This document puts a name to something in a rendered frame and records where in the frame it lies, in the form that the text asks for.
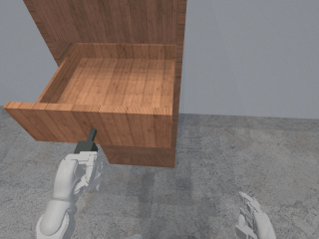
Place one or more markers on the handle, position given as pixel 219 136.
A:
pixel 87 145

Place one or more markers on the drawer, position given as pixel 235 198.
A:
pixel 124 91

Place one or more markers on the robot right hand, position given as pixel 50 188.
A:
pixel 259 224

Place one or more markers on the left robot forearm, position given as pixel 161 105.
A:
pixel 58 220

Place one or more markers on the cabinet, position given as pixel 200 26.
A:
pixel 62 23

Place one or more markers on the robot left hand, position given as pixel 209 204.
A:
pixel 85 166

